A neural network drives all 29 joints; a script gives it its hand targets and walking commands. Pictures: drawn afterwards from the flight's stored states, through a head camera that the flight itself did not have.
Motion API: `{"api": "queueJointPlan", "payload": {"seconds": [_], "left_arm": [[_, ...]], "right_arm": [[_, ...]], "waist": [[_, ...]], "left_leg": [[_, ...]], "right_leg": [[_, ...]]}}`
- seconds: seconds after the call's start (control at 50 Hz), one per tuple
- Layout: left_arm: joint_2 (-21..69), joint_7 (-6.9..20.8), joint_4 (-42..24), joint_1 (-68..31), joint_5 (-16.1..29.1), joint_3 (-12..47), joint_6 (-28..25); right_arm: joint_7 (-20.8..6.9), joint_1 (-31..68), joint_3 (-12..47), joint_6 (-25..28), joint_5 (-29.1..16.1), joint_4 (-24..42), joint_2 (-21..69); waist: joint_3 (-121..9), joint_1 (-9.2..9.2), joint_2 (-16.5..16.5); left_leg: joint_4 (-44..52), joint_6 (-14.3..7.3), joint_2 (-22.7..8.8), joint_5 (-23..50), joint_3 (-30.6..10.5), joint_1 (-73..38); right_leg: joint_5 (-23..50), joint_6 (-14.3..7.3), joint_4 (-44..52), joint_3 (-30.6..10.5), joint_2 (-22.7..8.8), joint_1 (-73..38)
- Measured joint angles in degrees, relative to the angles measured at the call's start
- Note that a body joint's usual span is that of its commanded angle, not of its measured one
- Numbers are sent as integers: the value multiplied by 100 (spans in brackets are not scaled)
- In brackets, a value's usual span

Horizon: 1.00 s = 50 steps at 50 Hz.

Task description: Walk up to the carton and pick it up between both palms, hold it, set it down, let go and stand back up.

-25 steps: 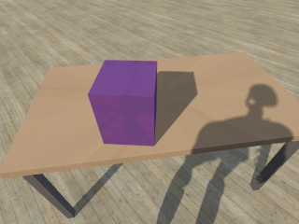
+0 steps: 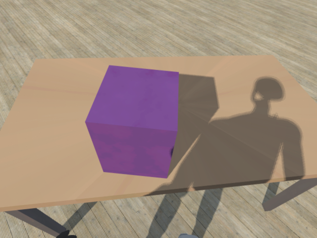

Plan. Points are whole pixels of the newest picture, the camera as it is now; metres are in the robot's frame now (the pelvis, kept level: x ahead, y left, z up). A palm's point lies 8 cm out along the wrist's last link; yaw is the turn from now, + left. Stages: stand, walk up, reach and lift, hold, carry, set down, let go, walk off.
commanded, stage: walk up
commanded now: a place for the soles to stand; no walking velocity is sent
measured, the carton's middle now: (139, 124) +0.44 +0.04 +0.01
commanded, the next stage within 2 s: none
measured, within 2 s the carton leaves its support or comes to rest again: neither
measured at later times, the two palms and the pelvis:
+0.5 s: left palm (57, 237) +0.18 +0.24 -0.09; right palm (259, 226) +0.17 -0.28 -0.09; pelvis +0.05 -0.02 +0.01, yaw +3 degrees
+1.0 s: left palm out of the picture +0.09 +0.25 -0.10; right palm out of the picture +0.14 -0.26 -0.09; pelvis +0.03 -0.02 +0.01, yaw +7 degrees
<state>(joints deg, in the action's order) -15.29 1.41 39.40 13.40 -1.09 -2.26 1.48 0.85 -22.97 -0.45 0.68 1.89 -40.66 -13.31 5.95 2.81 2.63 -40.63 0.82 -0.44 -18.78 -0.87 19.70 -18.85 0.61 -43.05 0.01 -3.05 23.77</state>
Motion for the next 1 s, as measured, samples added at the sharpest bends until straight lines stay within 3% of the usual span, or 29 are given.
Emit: {"api": "queueJointPlan", "payload": {"seconds": [0.04,0.1,0.3,0.64,1.0], "left_arm": [[103,-42,-13,-95,-16,34,-40],[214,-62,1,-153,61,127,44],[173,-46,42,-384,130,240,22],[-44,-44,173,-241,125,232,141],[-42,-25,231,31,124,195,160]], "right_arm": [[-27,84,-5,-81,-78,-82,-99],[-29,223,-14,-232,-170,-119,-169],[-104,513,0,-49,-196,45,-173],[-139,819,-59,-148,-186,230,-230],[-154,527,-106,-144,-181,36,-121]], "waist": [[77,-40,-243],[15,-68,-434],[-136,-182,-339],[-105,-355,-260],[-163,-346,-272]], "left_leg": [[-275,75,-105,-234,-108,-12],[-211,79,-131,-376,-161,-144],[560,191,-103,-135,-184,-584],[505,225,-92,-111,-421,-560],[395,190,30,72,-685,-307]], "right_leg": [[365,40,378,57,104,-264],[183,74,277,107,126,-332],[96,24,672,189,55,-648],[93,3,753,466,13,-805],[269,46,837,717,-101,-775]]}}
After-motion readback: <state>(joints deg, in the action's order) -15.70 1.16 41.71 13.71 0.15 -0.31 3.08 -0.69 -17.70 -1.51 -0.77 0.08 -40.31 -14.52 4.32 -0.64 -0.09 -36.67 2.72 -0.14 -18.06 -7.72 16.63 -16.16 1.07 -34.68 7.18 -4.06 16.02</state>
